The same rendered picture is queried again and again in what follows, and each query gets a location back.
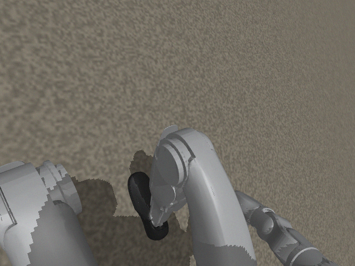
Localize right robot foot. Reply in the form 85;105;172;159
128;172;169;241

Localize right robot hand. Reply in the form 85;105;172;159
235;190;264;227

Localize right robot arm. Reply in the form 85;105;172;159
250;206;339;266

